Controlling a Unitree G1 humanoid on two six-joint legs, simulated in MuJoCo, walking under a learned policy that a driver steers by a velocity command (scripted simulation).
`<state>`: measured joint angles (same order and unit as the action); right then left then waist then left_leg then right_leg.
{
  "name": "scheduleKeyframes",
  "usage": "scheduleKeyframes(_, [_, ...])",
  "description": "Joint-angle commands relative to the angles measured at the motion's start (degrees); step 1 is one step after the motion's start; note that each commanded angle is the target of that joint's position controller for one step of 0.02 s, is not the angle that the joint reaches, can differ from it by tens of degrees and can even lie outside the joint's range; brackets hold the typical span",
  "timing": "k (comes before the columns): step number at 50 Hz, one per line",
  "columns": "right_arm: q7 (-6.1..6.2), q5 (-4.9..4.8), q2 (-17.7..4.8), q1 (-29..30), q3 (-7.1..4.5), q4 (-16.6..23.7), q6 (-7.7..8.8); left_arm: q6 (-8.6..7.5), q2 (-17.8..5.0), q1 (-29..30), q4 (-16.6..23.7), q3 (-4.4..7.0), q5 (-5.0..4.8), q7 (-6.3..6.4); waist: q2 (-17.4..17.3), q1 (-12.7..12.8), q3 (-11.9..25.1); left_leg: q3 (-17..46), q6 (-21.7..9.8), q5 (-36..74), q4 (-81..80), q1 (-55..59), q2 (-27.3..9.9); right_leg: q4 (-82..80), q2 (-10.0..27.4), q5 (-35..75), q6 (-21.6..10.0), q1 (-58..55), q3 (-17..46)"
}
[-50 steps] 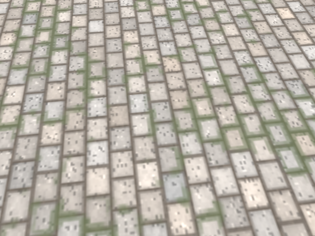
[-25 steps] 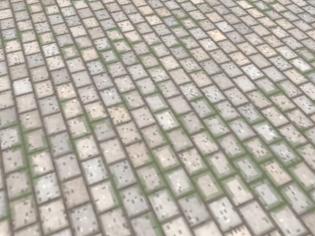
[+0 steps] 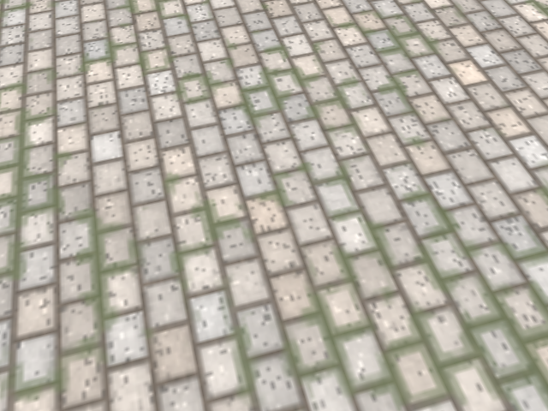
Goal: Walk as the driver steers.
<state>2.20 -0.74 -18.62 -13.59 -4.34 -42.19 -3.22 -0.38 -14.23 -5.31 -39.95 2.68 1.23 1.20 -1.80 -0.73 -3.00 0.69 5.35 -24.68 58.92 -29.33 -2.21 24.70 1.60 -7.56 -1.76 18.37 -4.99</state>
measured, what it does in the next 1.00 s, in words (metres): steps on the spot, turning left: left foot, then right foot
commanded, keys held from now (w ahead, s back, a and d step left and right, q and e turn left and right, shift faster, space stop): q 0.60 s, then no key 0.38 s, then e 0.02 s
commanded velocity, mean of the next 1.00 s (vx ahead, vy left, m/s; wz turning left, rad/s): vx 0.01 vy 0.00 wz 0.44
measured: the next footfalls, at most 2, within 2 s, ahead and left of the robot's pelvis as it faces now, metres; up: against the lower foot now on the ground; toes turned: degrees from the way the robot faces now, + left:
left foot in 0.16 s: +0.05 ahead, +0.14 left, +0.00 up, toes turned +9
right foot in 0.64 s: +0.11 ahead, -0.08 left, +0.00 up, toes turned +28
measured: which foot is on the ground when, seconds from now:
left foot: up 0.00-0.14, down 0.16-0.64, up 0.66-0.96, down 0.98-1.00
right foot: down 0.00-0.16, up 0.18-0.62, down 0.64-1.00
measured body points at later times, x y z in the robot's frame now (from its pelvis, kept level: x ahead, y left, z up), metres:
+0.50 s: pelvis +0.01 +0.04 +0.00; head +0.04 +0.07 +0.45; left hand +0.09 +0.36 -0.11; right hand +0.24 -0.19 -0.07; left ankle +0.01 +0.13 -0.74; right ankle +0.07 -0.11 -0.69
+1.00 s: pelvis +0.01 +0.02 +0.00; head +0.04 +0.03 +0.45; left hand +0.01 +0.31 -0.12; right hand +0.26 -0.16 -0.11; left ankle -0.06 +0.13 -0.74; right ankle +0.07 -0.10 -0.74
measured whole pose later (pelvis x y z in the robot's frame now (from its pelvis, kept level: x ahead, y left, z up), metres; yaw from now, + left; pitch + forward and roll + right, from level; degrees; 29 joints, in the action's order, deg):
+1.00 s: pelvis +0.01 +0.02 +0.00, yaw +27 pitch +0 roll +0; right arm 1.7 -0.1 -16.1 -11.6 -3.1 -38.7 -2.8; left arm 0.1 -14.1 -8.6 -45.8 1.8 -0.3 0.3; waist -0.7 0.7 -3.1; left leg 3.9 2.5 -14.4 26.5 -10.7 -0.3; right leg 28.7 0.3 -15.0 0.5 13.4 1.2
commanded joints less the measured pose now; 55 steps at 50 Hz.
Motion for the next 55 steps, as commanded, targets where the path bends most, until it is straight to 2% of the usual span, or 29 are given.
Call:
scheduleKeyframes(1, [-0.74,0.28,-1.89,-1.94,-0.20,4.61,0.08,-0.54,-9.03,2.96,2.77,2.61,-0.21,0.74,9.94,0.03,8.14,-0.43,-0.81,3.91,-6.73,5.31,-2.03,-9.05,14.93,10.52,-12.34,-4.52,7.76])
scheduleKeyframes(4, [-1.94,0.12,-3.45,-0.93,-0.51,6.08,-0.01,0.02,-11.13,1.97,1.55,3.31,-0.88,0.63,9.89,0.39,8.67,-1.90,-2.63,4.31,-12.68,8.36,-1.76,-7.64,16.96,10.38,-11.90,-6.49,7.51])
scheduleKeyframes(7, [-2.69,0.31,-4.05,-3.76,-1.20,5.59,-0.13,0.55,-11.59,2.50,0.37,3.57,-2.47,0.52,8.46,-1.92,8.29,-4.51,-6.13,10.91,-25.43,15.63,0.57,-1.99,15.74,5.15,-7.42,-5.17,4.64])
scheduleKeyframes(8, [-2.45,0.73,-5.52,-5.02,-1.86,5.23,-0.09,0.78,-9.80,0.03,-0.94,3.27,-2.56,0.45,5.02,-1.87,7.25,-2.49,-8.13,15.08,-30.78,19.29,1.11,3.46,13.23,-1.06,-3.58,-1.98,1.80])
scheduleKeyframes(9, [-1.47,0.79,-11.09,-5.34,-3.28,6.21,0.07,1.04,-6.60,-2.29,-1.10,2.56,-0.98,0.15,-9.71,-0.08,5.57,13.65,-12.69,29.37,-38.31,24.18,-9.55,18.61,6.51,-14.09,2.61,8.15,-4.79])
scheduleKeyframes(10, [-1.40,2.08,-16.00,-3.65,-3.90,8.49,0.74,0.90,-6.99,2.06,2.32,2.50,0.04,0.62,-18.52,-1.23,3.61,30.26,-23.86,35.54,-41.46,22.47,-20.66,31.14,-2.13,-30.40,5.90,20.45,-0.97])
scheduleKeyframes(11, [-1.80,3.23,-13.10,-4.18,-3.24,8.57,2.08,0.92,-9.11,5.65,2.66,3.24,-0.23,1.01,-11.39,-3.69,5.90,28.60,-25.20,31.11,-42.42,21.05,-19.04,39.35,-1.37,-29.92,5.10,20.76,6.59])
scheduleKeyframes(12, [-1.83,2.85,-11.60,-1.85,-2.71,8.44,3.08,1.12,-9.41,4.60,2.24,3.61,-1.19,1.13,-9.14,-1.66,5.46,23.83,-22.08,28.10,-41.87,20.60,-15.88,41.17,-0.47,-24.63,4.09,20.91,8.44])
scheduleKeyframes(13, [-1.60,1.59,-10.04,1.55,-2.47,8.94,3.37,1.36,-9.32,2.35,0.57,3.93,-1.08,1.56,-5.70,0.13,5.57,20.50,-18.79,25.24,-40.94,20.87,-12.87,40.54,0.19,-19.94,4.00,20.83,9.07])
scheduleKeyframes(14, [-1.27,0.59,-8.47,3.57,-1.87,9.40,3.31,1.50,-9.86,1.43,-0.14,4.17,-0.58,1.87,-5.78,0.74,5.85,18.93,-17.42,27.26,-40.34,20.89,-11.81,40.29,0.19,-16.96,4.43,20.47,9.17])
scheduleKeyframes(16, [-0.63,0.66,-7.26,3.58,-1.22,9.96,3.00,1.14,-8.96,0.10,-0.56,4.11,-0.78,1.55,-5.79,1.47,7.98,16.96,-17.32,32.51,-39.44,20.70,-9.75,41.24,-1.14,-13.39,5.42,17.13,8.86])
scheduleKeyframes(21, [0.27,0.38,-8.62,1.44,-1.96,10.34,2.17,0.44,-6.95,2.46,-0.01,3.10,-1.39,0.94,-5.98,-0.41,8.30,19.31,-17.72,28.83,-38.16,24.37,-8.55,26.46,-2.37,-11.21,6.95,15.19,9.79])
scheduleKeyframes(27, [-0.44,0.32,-9.53,3.08,-2.54,11.46,1.21,-0.58,-8.13,1.67,-0.08,3.16,-2.02,-0.39,-7.89,-0.77,7.54,26.44,-18.47,26.90,-37.30,20.13,-7.71,14.90,-4.26,-13.99,6.08,6.16,10.35])
scheduleKeyframes(31, [-0.37,-0.94,-8.60,6.28,-2.35,12.18,0.58,-1.60,-8.57,-3.64,-1.45,3.58,-1.92,-1.34,-7.15,2.44,8.93,27.74,-14.98,27.80,-33.06,19.20,-4.58,-2.83,-3.79,-3.26,3.67,-4.15,9.00])
scheduleKeyframes(32, [-0.19,-0.72,-6.77,4.55,-1.86,12.01,0.60,-1.59,-10.65,-4.94,-1.71,4.11,-1.26,-1.23,-3.98,1.84,10.03,24.99,-11.99,19.85,-29.50,14.82,-1.88,-5.43,1.77,2.58,1.62,-10.66,12.49])
scheduleKeyframes(33, [-0.40,0.59,-3.17,0.45,-0.87,11.28,0.72,-1.11,-13.69,-3.67,-0.60,4.38,-0.35,-0.87,9.58,-1.22,10.60,15.66,-8.36,-0.28,-17.15,7.48,5.74,-7.11,13.54,12.18,-3.29,-15.82,24.18])
scheduleKeyframes(34, [-0.14,0.26,-6.99,2.14,-2.14,12.94,1.30,-1.05,-15.08,-3.22,-0.86,4.52,1.24,-1.12,18.24,-0.71,6.56,9.69,-5.29,-14.12,-6.50,-1.19,10.45,-8.10,20.59,17.12,-13.48,-10.53,34.94])
scheduleKeyframes(35, [0.02,0.80,-10.53,1.02,-3.24,11.45,1.58,-1.39,-12.19,-0.80,0.52,3.77,0.61,-1.02,12.17,-0.61,5.68,11.53,-3.52,-11.58,2.79,-1.41,7.42,-7.99,20.25,15.04,-15.15,-9.27,32.69])
scheduleKeyframes(37, [0.21,0.52,-8.96,-0.12,-3.40,8.64,0.87,-1.36,-9.08,2.53,0.94,2.71,-0.85,-0.67,8.28,-1.63,4.44,11.25,-1.61,-5.13,7.47,-1.92,7.25,-6.31,13.17,11.03,-10.47,-9.54,23.18])
scheduleKeyframes(38, [0.25,0.61,-7.50,-0.13,-2.97,8.48,0.52,-1.33,-8.52,2.45,0.67,2.35,-1.48,-0.53,8.49,-1.02,3.96,11.51,-0.72,-3.06,8.71,-2.82,7.35,-5.75,12.64,13.40,-10.53,-10.45,21.96])
scheduleKeyframes(41, [-0.03,0.02,-3.64,2.20,-1.43,9.07,0.62,-0.77,-7.51,0.24,-0.57,1.66,-1.06,-0.14,10.14,0.28,5.01,7.97,0.60,-0.67,-0.04,0.54,5.93,-5.25,9.83,16.43,-10.66,-12.60,16.80])
scheduleKeyframes(43, [-0.25,0.44,-1.82,3.72,-0.39,9.41,0.76,-0.30,-8.27,0.13,-0.90,1.69,-1.01,-0.09,11.71,1.28,5.96,4.59,0.93,-1.09,-10.71,5.79,3.26,-4.56,9.28,16.28,-10.29,-13.01,15.34])
scheduleKeyframes(46, [-0.47,-0.04,-2.62,3.89,-0.33,8.81,1.03,0.53,-10.94,-2.28,-1.90,2.20,-1.41,-0.33,12.71,2.82,5.98,0.81,0.49,1.48,-23.62,12.46,2.97,-3.49,10.22,17.06,-10.75,-12.20,16.78])
scheduleKeyframes(48, [-0.54,0.27,-2.58,0.40,-0.38,6.65,1.22,0.51,-10.02,-2.49,-2.77,1.60,-2.27,-0.50,10.91,0.57,5.27,-0.14,-1.62,14.12,-39.32,20.03,3.49,-1.89,9.16,16.67,-8.57,-9.78,16.08])
scheduleKeyframes(49, [-0.36,0.83,-4.20,0.45,-0.49,6.77,1.30,-0.14,-9.06,-4.71,-3.61,1.15,-2.16,-0.66,8.70,0.99,5.81,3.24,-3.33,20.70,-41.49,25.52,1.38,-1.80,8.41,13.57,-5.45,-6.66,15.81])
scheduleKeyframes(50, [0.19,1.47,-6.77,-0.65,-0.75,7.05,1.23,-1.15,-6.75,-5.49,-3.60,0.18,-0.51,-1.26,1.91,1.99,8.39,9.64,-5.43,34.83,-38.96,32.59,-5.20,1.37,5.63,7.52,-1.68,-1.98,12.98])
scheduleKeyframes(51, [-0.16,2.14,-6.62,1.42,-0.57,5.78,1.25,-1.70,-4.18,-7.39,-4.10,-0.39,-0.47,-1.65,-7.53,4.97,8.81,9.16,-9.22,29.75,-35.63,26.10,-6.71,-1.33,1.73,-4.46,1.52,-4.94,8.58])
scheduleKeyframes(52, [-0.91,2.22,-3.08,3.14,0.05,6.84,1.73,-1.55,-6.85,-3.68,-4.58,-0.19,-0.28,-1.67,-4.31,2.08,7.12,7.69,-9.54,20.97,-36.41,23.68,-4.22,-0.47,1.23,-3.69,3.44,-6.46,8.49])
scheduleKeyframes(55, [-0.54,2.21,-6.24,1.71,-1.01,6.17,2.50,-0.41,-9.25,0.08,-3.59,0.68,-1.76,-0.91,-4.83,0.16,2.32,7.65,-8.62,15.59,-37.71,21.78,-3.98,4.82,-0.67,-1.16,3.07,-0.24,8.28])
Keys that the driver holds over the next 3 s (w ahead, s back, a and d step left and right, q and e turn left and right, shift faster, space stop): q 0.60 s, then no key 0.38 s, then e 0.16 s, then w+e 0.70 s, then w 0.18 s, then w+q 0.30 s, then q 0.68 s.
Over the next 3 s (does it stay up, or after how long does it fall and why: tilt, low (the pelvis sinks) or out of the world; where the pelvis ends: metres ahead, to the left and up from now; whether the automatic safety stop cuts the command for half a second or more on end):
stays up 0.69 0.02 0.00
